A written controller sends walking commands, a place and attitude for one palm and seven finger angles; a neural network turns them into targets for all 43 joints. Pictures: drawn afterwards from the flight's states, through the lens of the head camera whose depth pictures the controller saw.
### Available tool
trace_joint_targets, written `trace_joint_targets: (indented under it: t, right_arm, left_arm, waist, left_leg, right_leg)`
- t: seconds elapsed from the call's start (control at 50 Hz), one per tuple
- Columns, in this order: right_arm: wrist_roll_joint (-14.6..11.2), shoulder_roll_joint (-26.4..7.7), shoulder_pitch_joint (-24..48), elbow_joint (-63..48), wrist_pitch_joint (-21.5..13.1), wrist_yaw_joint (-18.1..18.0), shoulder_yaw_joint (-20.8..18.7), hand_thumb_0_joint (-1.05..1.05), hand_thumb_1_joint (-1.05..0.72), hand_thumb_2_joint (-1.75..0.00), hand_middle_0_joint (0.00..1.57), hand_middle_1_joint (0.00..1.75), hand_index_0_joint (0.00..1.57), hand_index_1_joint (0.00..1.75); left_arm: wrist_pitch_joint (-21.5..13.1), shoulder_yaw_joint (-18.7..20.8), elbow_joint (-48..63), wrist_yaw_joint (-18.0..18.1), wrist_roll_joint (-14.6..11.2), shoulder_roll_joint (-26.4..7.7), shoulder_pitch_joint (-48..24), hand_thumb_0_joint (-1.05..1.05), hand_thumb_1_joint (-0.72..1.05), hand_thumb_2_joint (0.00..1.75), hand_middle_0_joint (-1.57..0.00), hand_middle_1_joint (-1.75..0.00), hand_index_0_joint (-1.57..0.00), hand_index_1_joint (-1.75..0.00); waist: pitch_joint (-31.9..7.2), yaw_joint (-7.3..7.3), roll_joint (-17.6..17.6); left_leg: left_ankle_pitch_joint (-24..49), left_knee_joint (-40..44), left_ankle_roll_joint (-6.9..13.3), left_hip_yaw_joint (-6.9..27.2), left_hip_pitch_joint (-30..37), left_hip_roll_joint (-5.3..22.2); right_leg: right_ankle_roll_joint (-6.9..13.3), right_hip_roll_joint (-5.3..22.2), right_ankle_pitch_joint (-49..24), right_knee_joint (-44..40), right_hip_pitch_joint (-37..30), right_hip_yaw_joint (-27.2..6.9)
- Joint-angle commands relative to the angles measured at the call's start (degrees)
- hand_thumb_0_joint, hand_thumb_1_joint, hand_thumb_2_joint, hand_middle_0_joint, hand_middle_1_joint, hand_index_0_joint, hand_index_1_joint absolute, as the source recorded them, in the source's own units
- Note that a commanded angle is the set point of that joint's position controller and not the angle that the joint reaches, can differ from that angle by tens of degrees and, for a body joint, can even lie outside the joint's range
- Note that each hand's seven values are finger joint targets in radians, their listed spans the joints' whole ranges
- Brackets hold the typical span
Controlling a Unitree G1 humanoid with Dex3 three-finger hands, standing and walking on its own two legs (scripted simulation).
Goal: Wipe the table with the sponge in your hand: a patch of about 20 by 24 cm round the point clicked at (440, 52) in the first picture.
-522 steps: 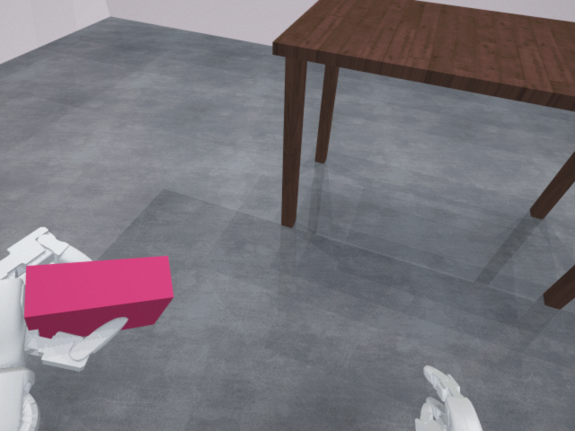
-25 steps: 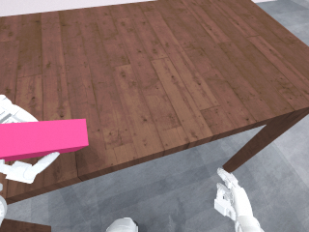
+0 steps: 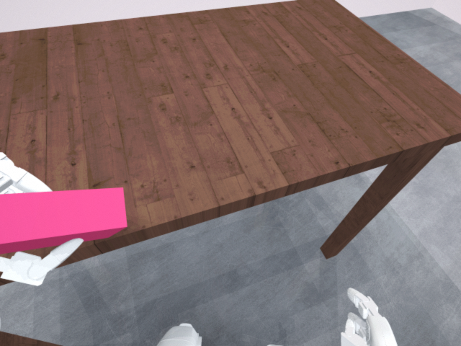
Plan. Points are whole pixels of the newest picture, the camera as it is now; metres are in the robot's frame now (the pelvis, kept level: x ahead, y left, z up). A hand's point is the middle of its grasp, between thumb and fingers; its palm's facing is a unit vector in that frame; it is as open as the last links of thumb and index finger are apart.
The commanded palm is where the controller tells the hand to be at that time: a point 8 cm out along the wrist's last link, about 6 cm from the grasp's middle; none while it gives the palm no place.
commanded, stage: shuffle to correct the standing spot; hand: left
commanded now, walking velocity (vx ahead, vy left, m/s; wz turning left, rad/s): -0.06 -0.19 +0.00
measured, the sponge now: (79, 219) +0.23 +0.21 +0.16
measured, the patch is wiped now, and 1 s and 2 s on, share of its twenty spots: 0.00 0.00 0.00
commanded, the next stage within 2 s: come to a stop and stand still in 0.32 s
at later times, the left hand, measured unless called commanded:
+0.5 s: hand (66, 210) +0.23 +0.22 +0.18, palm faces +0.39 -0.79 -0.48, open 9.3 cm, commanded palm +0.16 +0.25 +0.19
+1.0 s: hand (62, 224) +0.22 +0.22 +0.17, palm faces +0.37 -0.85 -0.37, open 9.3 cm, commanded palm +0.16 +0.26 +0.19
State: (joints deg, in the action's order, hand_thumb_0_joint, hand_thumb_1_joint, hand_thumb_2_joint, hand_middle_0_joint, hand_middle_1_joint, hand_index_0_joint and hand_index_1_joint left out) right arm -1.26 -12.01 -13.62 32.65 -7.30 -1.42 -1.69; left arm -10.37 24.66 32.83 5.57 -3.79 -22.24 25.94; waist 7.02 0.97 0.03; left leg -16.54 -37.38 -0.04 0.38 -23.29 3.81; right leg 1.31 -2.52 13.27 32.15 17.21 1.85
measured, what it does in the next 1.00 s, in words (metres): steps on the spot: left foot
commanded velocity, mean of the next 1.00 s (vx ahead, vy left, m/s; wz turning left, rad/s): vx -0.09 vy -0.07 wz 0.00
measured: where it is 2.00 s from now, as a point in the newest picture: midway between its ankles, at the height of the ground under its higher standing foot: outside the picture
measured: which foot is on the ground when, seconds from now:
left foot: down 0.00-0.50, up 0.52-0.68, down 0.70-1.00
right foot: down 0.00-1.00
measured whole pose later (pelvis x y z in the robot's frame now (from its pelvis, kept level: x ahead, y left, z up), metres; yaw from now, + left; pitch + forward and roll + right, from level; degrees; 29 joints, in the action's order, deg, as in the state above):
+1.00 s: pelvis +0.00 -0.02 +0.01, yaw -1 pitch -1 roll +0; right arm -1.0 -12.6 -13.7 33.3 -9.3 -1.1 0.0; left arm -12.3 20.7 24.1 6.0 -3.1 -19.1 25.0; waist 3.0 0.1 0.3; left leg -14.0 -28.2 1.0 -3.7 -13.1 0.7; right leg 1.4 -1.5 9.3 26.2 15.9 0.6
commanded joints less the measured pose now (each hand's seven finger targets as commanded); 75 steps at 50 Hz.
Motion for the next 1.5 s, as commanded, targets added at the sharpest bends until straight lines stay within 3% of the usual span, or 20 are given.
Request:
trace_joint_targets:
  t: [0.0, 0.06, 0.12, 0.18, 0.22, 0.28, 0.32, 0.38, 0.46, 0.5, 0.54, 0.62, 0.68, 0.7, 0.72, 0.74, 0.84, 0.94, 1.0, 1.48]
  right_arm:
    - [0.3, -7.1, 5.5, -8.8, -3.9, -0.8, -2.8, 0.0, -0.9, -0.9, 0.2, 0.3, 0.2, 0.3]
    - [0.1, -7.1, 5.7, -9.4, -3.5, -0.1, -2.4, 0.0, -0.9, -0.9, 0.2, 0.3, 0.2, 0.3]
    - [0.0, -7.0, 4.6, -9.9, -2.3, 0.9, -3.3, 0.0, -0.9, -0.9, 0.2, 0.3, 0.2, 0.3]
    - [0.0, -6.0, 4.0, -8.4, -3.0, 0.4, -2.9, 0.0, -0.9, -0.9, 0.2, 0.3, 0.2, 0.3]
    - [0.5, -5.3, 4.5, -7.6, -3.5, 0.2, -2.1, 0.0, -0.9, -0.9, 0.2, 0.3, 0.2, 0.3]
    - [0.6, -6.7, 5.2, -8.6, -4.0, -0.7, -2.2, 0.0, -0.9, -0.9, 0.2, 0.3, 0.2, 0.3]
    - [2.2, -5.6, 5.5, -8.5, -3.9, -0.3, -2.2, 0.0, -0.9, -0.9, 0.2, 0.3, 0.2, 0.3]
    - [2.5, -5.7, 4.1, -8.6, -4.1, 1.0, -2.7, 0.0, -0.9, -0.9, 0.2, 0.3, 0.2, 0.3]
    - [0.1, -6.0, 4.5, -10.7, -3.0, 1.7, -2.6, 0.0, -0.9, -0.9, 0.2, 0.3, 0.2, 0.3]
    - [-1.0, -5.4, 4.5, -10.3, -2.6, 0.7, -2.9, 0.0, -0.9, -0.9, 0.2, 0.3, 0.2, 0.3]
    - [-0.3, -4.1, 6.2, -8.7, -2.0, 0.5, -1.3, 0.0, -0.9, -0.9, 0.2, 0.3, 0.2, 0.3]
    - [0.6, -4.0, 6.1, -7.2, -1.8, -1.1, -0.4, 0.0, -0.9, -0.9, 0.2, 0.3, 0.2, 0.3]
    - [-0.1, -7.0, 7.5, -8.2, -2.1, -1.9, -1.7, 0.0, -0.9, -0.9, 0.2, 0.3, 0.2, 0.3]
    - [3.6, -8.7, -2.4, -4.3, -6.5, -2.9, -3.4, 0.0, -0.9, -0.9, 0.2, 0.3, 0.2, 0.3]
    - [2.1, -3.2, 1.6, -4.0, -6.4, -2.3, -1.3, 0.0, -0.9, -0.9, 0.2, 0.3, 0.2, 0.3]
    - [0.0, -5.6, 2.0, -7.0, -6.8, -1.5, -1.9, 0.0, -0.9, -0.9, 0.2, 0.3, 0.2, 0.3]
    - [-0.4, -6.2, 6.7, -8.0, -5.8, 1.0, -0.8, 0.0, -0.9, -0.9, 0.2, 0.3, 0.2, 0.3]
    - [0.5, -7.0, 7.7, -9.1, -5.1, -0.2, -0.3, 0.0, -0.9, -0.9, 0.2, 0.3, 0.2, 0.3]
    - [0.7, -6.7, 6.6, -9.2, -5.3, -0.7, -0.1, 0.0, -0.9, -0.9, 0.2, 0.3, 0.2, 0.3]
    - [0.7, -6.3, 6.3, -8.7, -3.8, -0.1, -0.3, 0.0, -0.9, -0.9, 0.2, 0.3, 0.2, 0.3]
  left_arm:
    - [-3.2, 4.7, 10.9, 0.3, -0.3, -9.9, -3.5, 0.0, 0.1, 1.3, -1.2, -1.6, -1.2, -1.6]
    - [-3.3, 3.6, 9.2, 0.2, 1.3, -8.3, -2.6, 0.0, 0.1, 1.3, -1.2, -1.6, -1.2, -1.6]
    - [-2.8, 4.3, 8.2, -0.3, 1.4, -9.8, -2.4, 0.0, 0.1, 1.3, -1.2, -1.6, -1.2, -1.6]
    - [-2.0, 3.8, 9.4, 0.3, -0.1, -9.6, -2.8, 0.0, 0.1, 1.3, -1.2, -1.6, -1.2, -1.6]
    - [-1.7, 4.0, 9.6, 0.8, -0.6, -9.7, -2.4, 0.0, 0.1, 1.3, -1.2, -1.6, -1.2, -1.6]
    - [-2.6, 4.0, 13.0, 0.8, -0.5, -9.4, -2.6, 0.0, 0.1, 1.3, -1.2, -1.6, -1.2, -1.6]
    - [-3.2, 4.8, 13.7, 0.3, 0.5, -10.2, -4.5, 0.0, 0.1, 1.3, -1.2, -1.6, -1.2, -1.6]
    - [-3.5, 4.4, 13.1, 0.2, 1.8, -8.9, -2.6, 0.0, 0.1, 1.3, -1.2, -1.6, -1.2, -1.6]
    - [-2.4, 5.3, 10.1, 0.3, 0.7, -8.6, 2.9, 0.0, 0.1, 1.3, -1.2, -1.6, -1.2, -1.6]
    - [-1.0, 5.1, 9.3, 1.6, -0.9, -9.2, 3.9, 0.0, 0.1, 1.3, -1.2, -1.6, -1.2, -1.6]
    - [-0.7, 5.9, 9.5, 3.1, -0.6, -10.4, 4.9, 0.0, 0.1, 1.3, -1.2, -1.6, -1.2, -1.6]
    - [-1.8, 4.9, 9.6, 5.3, 0.2, -9.6, 1.7, 0.0, 0.1, 1.3, -1.2, -1.6, -1.2, -1.6]
    - [-2.1, 3.7, 11.7, 4.6, 0.3, -9.1, 0.5, 0.0, 0.1, 1.3, -1.2, -1.6, -1.2, -1.6]
    - [-8.7, 35.0, 15.8, 2.0, 8.7, -50.6, -48.9, 0.0, 0.1, 1.3, -1.2, -1.6, -1.2, -1.6]
    - [-5.6, 14.1, -12.3, -1.1, 2.5, -19.9, -19.3, 0.0, 0.1, 1.3, -1.2, -1.6, -1.2, -1.6]
    - [-4.7, 9.2, -10.5, -1.3, 0.2, -13.0, -12.3, 0.0, 0.1, 1.3, -1.2, -1.6, -1.2, -1.6]
    - [-5.5, 0.4, -0.8, 0.0, -0.1, -5.4, 0.2, 0.0, 0.1, 1.3, -1.2, -1.6, -1.2, -1.6]
    - [-5.1, 5.2, 4.5, 1.7, 1.4, -11.8, -5.0, 0.0, 0.1, 1.3, -1.2, -1.6, -1.2, -1.6]
    - [-5.7, 3.3, 1.9, 1.9, 1.9, -8.6, -8.1, 0.0, 0.1, 1.3, -1.2, -1.6, -1.2, -1.6]
    - [-6.0, 0.1, 5.2, 1.5, 2.0, -5.9, -8.2, 0.0, 0.1, 1.3, -1.2, -1.6, -1.2, -1.6]
  waist:
    - [-8.8, -0.65, -8.3]
    - [-6.6, -0.17, -15.5]
    - [-7.3, 0.35, -3.2]
    - [-7.6, -0.79, 8.8]
    - [-8.6, -1.37, 5.4]
    - [-9.5, -0.41, -6.5]
    - [-9.5, -0.34, -16.6]
    - [-12.3, 0.41, -12.6]
    - [-13.6, 0.48, -1.8]
    - [-12.0, -0.26, 12.5]
    - [-12.5, -0.39, 5.2]
    - [-13.9, -1.03, 4.3]
    - [-13.2, 0.37, -3.4]
    - [-9.8, 3.99, 1.6]
    - [-15.5, 1.28, 3.2]
    - [-17.0, 1.07, -4.4]
    - [-13.9, 1.32, 1.7]
    - [-9.5, 0.72, 0.7]
    - [-8.7, 0.65, -4.7]
    - [-11.8, 0.47, -4.6]
  left_leg:
    - [-8.6, 14.7, 2.8, 7.9, 8.4, 5.3]
    - [-22.3, 23.3, 5.4, 14.6, -2.0, 10.2]
    - [-16.2, 10.3, 2.7, 4.4, -1.3, 4.0]
    - [-5.6, -10.3, 0.1, -3.6, 6.2, -3.4]
    - [-1.4, -0.8, 0.3, -2.0, 7.9, -1.8]
    - [17.7, 14.1, 3.4, 8.9, 15.7, 7.5]
    - [17.4, 19.6, 7.2, 18.3, 13.6, 14.7]
    - [34.0, 12.1, 6.6, 12.6, 19.3, 13.6]
    - [6.9, 1.5, 2.0, 1.5, 7.6, 4.0]
    - [-7.6, -11.9, -1.1, -1.4, 2.9, -4.2]
    - [-10.0, -12.0, -0.9, 1.9, -0.3, -2.6]
    - [2.8, 11.4, 0.7, -1.4, 9.9, -2.6]
    - [17.0, 15.3, 3.7, 5.2, 16.7, 5.2]
    - [17.1, 6.1, 2.8, -3.3, 4.5, 2.9]
    - [7.9, 4.1, 0.8, -1.5, 8.0, -4.6]
    - [8.1, 8.2, -0.6, -1.5, 11.5, -3.9]
    - [4.0, 11.5, 0.7, -1.3, 11.0, -1.5]
    - [-1.8, 16.2, 1.2, -0.6, 9.6, -0.7]
    - [-5.7, 19.7, 2.0, 0.8, 4.9, 0.3]
    - [11.5, 18.2, 0.1, 1.8, 9.6, 0.7]
  right_leg:
    - [0.2, 2.6, 8.0, -3.1, 3.9, -2.2]
    - [-1.2, -0.5, 10.7, 1.6, -5.6, -0.1]
    - [0.9, 1.5, 10.0, -10.1, -7.7, -1.6]
    - [8.6, 13.4, 9.0, -16.8, 4.7, -14.6]
    - [8.5, 13.7, 0.1, -10.9, 1.9, -12.9]
    - [0.5, 3.1, -5.0, 1.3, 4.2, -2.4]
    - [-1.7, 1.7, 12.6, 6.9, 4.2, -3.2]
    - [-0.9, 2.3, 8.7, -0.9, 1.9, -3.6]
    - [0.8, 6.1, -8.0, -13.5, -10.5, -4.0]
    - [6.8, 18.7, -8.6, -17.4, -4.0, -20.3]
    - [10.8, 21.1, -10.4, -14.6, -6.4, -22.2]
    - [5.4, 15.1, -13.9, -8.2, -9.5, -11.2]
    - [-0.4, 6.8, -6.1, -6.0, -5.4, -5.1]
    - [-2.0, 7.0, -4.9, -8.9, -3.4, -8.4]
    - [4.7, 11.4, -11.9, -10.1, -4.5, -13.1]
    - [6.3, 11.6, -20.3, -6.4, -7.9, -15.3]
    - [0.1, 8.2, -1.1, -12.3, -7.2, -8.6]
    - [-0.3, 5.5, 10.1, -15.1, -3.2, -7.3]
    - [-0.6, 4.2, 6.8, -12.2, -7.7, -5.5]
    - [-0.6, 4.4, -12.0, -8.9, -13.3, -2.5]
